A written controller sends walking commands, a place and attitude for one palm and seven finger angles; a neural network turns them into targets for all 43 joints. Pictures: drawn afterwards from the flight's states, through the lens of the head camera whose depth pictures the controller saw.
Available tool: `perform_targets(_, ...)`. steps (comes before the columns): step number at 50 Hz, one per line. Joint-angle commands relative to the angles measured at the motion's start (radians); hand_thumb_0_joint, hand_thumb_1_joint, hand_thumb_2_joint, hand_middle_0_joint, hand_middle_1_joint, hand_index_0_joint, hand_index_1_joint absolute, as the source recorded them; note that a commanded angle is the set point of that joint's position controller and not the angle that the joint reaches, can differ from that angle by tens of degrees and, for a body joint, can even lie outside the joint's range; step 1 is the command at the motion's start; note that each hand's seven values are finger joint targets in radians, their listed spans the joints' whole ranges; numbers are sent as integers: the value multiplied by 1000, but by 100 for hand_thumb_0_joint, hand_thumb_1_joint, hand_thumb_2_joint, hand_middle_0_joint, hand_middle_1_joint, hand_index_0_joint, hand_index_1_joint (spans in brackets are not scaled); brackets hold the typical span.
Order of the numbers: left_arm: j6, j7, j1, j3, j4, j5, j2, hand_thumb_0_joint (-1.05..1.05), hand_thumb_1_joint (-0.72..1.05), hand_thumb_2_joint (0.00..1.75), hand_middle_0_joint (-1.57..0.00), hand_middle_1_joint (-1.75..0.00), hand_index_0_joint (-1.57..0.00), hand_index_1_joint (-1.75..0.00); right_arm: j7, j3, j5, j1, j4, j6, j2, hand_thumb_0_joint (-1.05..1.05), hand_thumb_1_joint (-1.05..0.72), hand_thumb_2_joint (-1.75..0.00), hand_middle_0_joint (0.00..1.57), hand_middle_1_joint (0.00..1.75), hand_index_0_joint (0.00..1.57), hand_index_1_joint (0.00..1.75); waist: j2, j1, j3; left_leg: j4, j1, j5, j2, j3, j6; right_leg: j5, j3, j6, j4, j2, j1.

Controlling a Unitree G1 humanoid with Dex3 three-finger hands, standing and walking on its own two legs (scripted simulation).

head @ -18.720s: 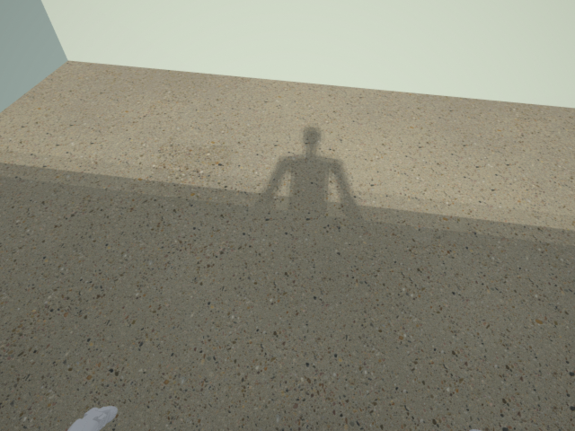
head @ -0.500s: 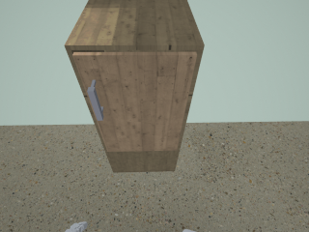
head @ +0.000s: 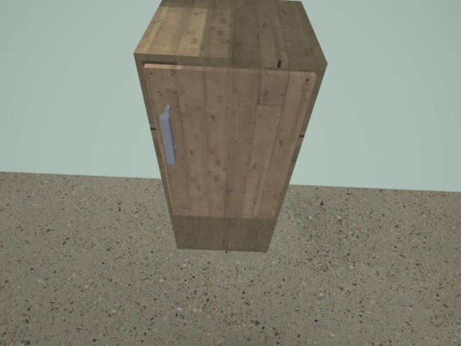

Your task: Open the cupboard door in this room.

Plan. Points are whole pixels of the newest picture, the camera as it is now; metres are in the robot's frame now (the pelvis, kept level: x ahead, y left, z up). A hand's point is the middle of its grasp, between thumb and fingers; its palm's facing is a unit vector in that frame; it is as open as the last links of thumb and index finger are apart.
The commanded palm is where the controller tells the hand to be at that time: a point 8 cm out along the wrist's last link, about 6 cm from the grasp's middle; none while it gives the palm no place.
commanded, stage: come to a stop and stand still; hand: left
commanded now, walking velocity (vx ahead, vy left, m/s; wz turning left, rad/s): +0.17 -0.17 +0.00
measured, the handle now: (170, 135) +0.59 +0.21 -0.01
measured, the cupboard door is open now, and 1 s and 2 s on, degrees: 0 0 0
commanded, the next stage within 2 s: look again from close up in 0.22 s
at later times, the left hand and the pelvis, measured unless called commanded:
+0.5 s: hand out of the picture +0.02 +0.15 -0.17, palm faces -0.03 -0.97 -0.25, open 7.3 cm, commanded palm none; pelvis +0.00 -0.02 +0.00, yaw -1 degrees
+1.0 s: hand out of the picture +0.07 +0.14 -0.12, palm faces +0.17 -0.96 -0.24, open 7.3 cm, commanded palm +0.10 +0.19 -0.06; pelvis +0.00 -0.05 +0.00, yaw -1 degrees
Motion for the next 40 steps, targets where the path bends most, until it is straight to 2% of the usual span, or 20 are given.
perform_targets(1,-4,-10,2,6,-46,-1,51,0,90,90,-20,-30,-20,-30,-18,0,-19,-19,-49,-11,-156,0,-90,-90,20,30,20,30,296,-4,137,-523,-347,-382,290,-351,111,-161,113,15,273,36,35)
perform_targets(2,-3,-17,32,11,-27,4,53,0,90,90,-20,-30,-20,-30,-21,4,-16,-37,-46,-16,-138,0,-90,-90,20,30,20,30,258,14,141,-490,-309,-297,246,-283,95,-125,103,19,338,50,25)
perform_targets(4,-16,-30,89,7,0,4,49,0,90,90,-20,-30,-20,-30,-29,9,-8,6,-32,-30,-120,0,-90,-90,20,30,20,30,200,16,116,-430,-145,-139,207,-205,100,-89,87,24,415,64,-71)
perform_targets(5,-25,-32,91,4,7,3,44,0,90,90,-20,-30,-20,-30,-31,7,-7,43,-21,-34,-119,0,-90,-90,20,30,20,30,189,2,99,-409,-52,-58,194,-175,99,-78,81,30,424,65,-115)
perform_targets(8,-40,-30,49,-5,1,0,39,0,90,90,-20,-30,-20,-30,-40,5,-6,160,19,-43,-99,0,-90,-90,20,30,20,30,181,-49,58,-352,124,188,229,-184,134,-109,72,40,375,38,-169)
perform_targets(12,-48,-27,1,-27,-6,-13,1,0,90,90,-20,-30,-20,-30,-49,-1,-14,210,58,-40,-100,0,-90,-90,20,30,20,30,211,-78,3,-230,196,622,267,-165,172,-232,40,34,130,22,-35)
perform_targets(14,-54,-23,37,-30,16,-20,-10,0,90,90,-20,-30,-20,-30,-46,-2,-10,201,74,-36,-99,0,-90,-90,20,30,20,30,220,-67,-10,-188,159,680,239,-146,152,-196,10,22,-14,41,82)
perform_targets(15,-80,22,193,-37,114,-2,14,0,90,90,-20,-30,-20,-30,-29,1,4,63,35,-49,-150,0,-90,-90,20,30,20,30,249,25,-14,58,-32,643,221,-44,71,58,111,-42,-68,-39,197)
perform_targets(16,-88,16,241,-27,78,-1,64,0,90,90,-20,-30,-20,-30,-15,26,-1,70,-25,-46,-22,0,-90,-90,20,30,20,30,42,18,25,75,-180,145,83,8,35,35,197,-57,-193,-56,203)
perform_targets(17,-94,16,196,-29,73,1,68,0,90,90,-20,-30,-20,-30,-16,32,-3,122,-14,-44,12,0,-90,-90,20,30,20,30,-6,-33,17,102,-150,21,44,32,21,163,239,-100,-207,-130,182)
perform_targets(18,-101,18,164,-36,72,0,70,0,90,90,-20,-30,-20,-30,-15,44,-2,196,2,-45,43,0,-90,-90,20,30,20,30,-36,-64,-79,72,-96,-25,26,26,17,182,208,-128,-181,-141,226)
perform_targets(19,-99,13,138,-38,66,0,72,0,90,90,-20,-30,-20,-30,-8,42,-3,215,12,-45,46,0,-90,-90,20,30,20,30,41,-65,-114,-12,-43,40,16,28,19,259,148,-109,-108,-107,263)
perform_targets(20,-101,17,155,-31,73,-1,49,0,90,90,-20,-30,-20,-30,-7,38,-1,234,31,-52,15,0,-90,-90,20,30,20,30,-71,-69,-186,4,-37,240,62,-16,32,346,112,-88,-33,-39,336)
perform_targets(21,-98,21,146,-35,74,-10,17,0,90,90,-20,-30,-20,-30,-15,35,1,243,40,-51,-24,0,-90,-90,20,30,20,30,-120,-65,-194,28,-32,312,88,-27,40,322,82,-77,-16,-25,338)
perform_targets(22,-92,21,135,-39,72,-13,5,0,90,90,-20,-30,-20,-30,-21,34,1,234,39,-49,-29,0,-90,-90,20,30,20,30,-68,-58,-161,16,-18,338,91,-19,37,292,76,-71,-15,-23,313)
perform_targets(24,-85,18,115,-37,69,-10,5,0,90,90,-20,-30,-20,-30,-27,43,-3,216,44,-43,-8,0,-90,-90,20,30,20,30,67,-53,-34,-19,-47,316,89,-18,34,184,80,-72,-32,-14,234)
perform_targets(25,-82,16,108,-37,65,-11,10,0,90,90,-20,-30,-20,-30,-28,46,-5,209,47,-38,-6,0,-90,-90,20,30,20,30,89,-49,26,-26,-72,290,86,-22,33,145,87,-72,-43,-11,203)
perform_targets(28,-80,12,105,-36,64,-13,25,0,90,90,-20,-30,-20,-30,-28,51,-4,206,47,-27,8,0,-90,-90,20,30,20,30,17,-49,98,-43,-94,156,65,-11,26,54,121,-76,-116,-25,155)
perform_targets(33,-84,9,101,-29,51,-14,37,0,90,90,-20,-30,-20,-30,-26,53,-6,226,65,-27,8,0,-90,-90,20,30,20,30,-21,-54,59,-50,-51,159,55,-5,22,64,136,-79,-151,-33,171)
perform_targets(40,-86,10,109,-23,44,-13,35,0,90,90,-20,-30,-20,-30,-31,51,-3,213,75,-33,-1,0,-90,-90,20,30,20,30,8,-45,24,-74,-29,228,68,-5,16,207,113,-74,-124,-28,228)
